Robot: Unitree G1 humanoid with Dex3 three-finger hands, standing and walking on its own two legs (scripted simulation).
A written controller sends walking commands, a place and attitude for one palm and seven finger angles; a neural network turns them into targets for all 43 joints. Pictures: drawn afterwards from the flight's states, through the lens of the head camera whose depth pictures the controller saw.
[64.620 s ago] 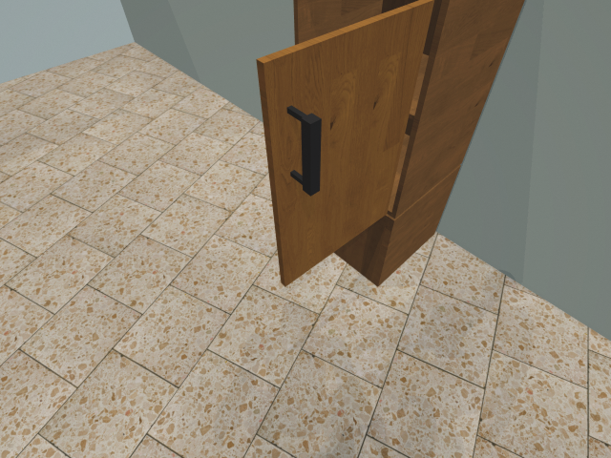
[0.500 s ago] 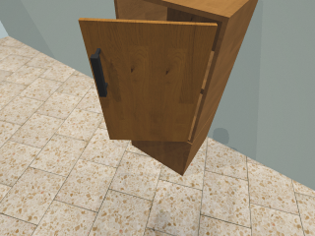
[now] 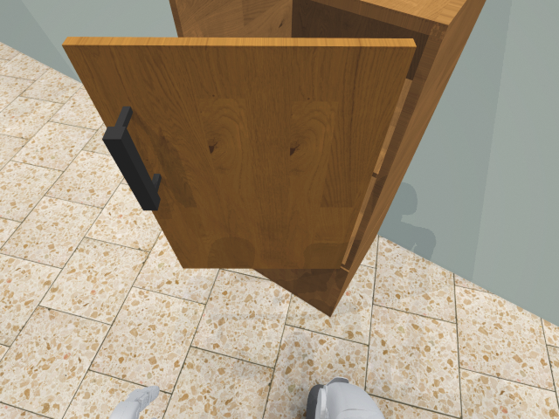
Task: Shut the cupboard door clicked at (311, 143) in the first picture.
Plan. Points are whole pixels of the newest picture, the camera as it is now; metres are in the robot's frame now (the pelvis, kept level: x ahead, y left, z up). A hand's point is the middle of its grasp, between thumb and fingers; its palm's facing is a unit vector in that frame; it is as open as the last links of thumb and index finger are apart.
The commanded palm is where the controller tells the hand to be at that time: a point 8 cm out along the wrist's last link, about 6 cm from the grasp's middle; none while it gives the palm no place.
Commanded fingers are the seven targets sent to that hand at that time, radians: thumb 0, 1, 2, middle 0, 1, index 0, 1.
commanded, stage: come to a stop and stand still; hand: left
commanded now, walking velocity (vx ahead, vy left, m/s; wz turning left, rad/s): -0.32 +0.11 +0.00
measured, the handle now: (139, 162) +0.44 +0.23 +0.10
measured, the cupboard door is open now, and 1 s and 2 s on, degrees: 33 33 33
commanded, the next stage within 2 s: look again from close up in 1.28 s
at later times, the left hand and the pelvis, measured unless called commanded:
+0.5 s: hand out of the picture +0.07 +0.23 -0.18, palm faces +0.10 -0.97 -0.21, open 7.3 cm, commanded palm none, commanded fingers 0.00 0.90 0.90 -0.20 -0.30 -0.20 -0.30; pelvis +0.01 +0.02 +0.00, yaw +2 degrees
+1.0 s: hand out of the picture -0.03 +0.20 -0.16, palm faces +0.01 -0.98 -0.20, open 7.4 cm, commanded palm none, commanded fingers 0.00 0.90 0.90 -0.20 -0.30 -0.20 -0.30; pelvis -0.04 +0.03 +0.01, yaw +0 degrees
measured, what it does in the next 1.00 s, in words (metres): steps on the spot: right foot, then left foot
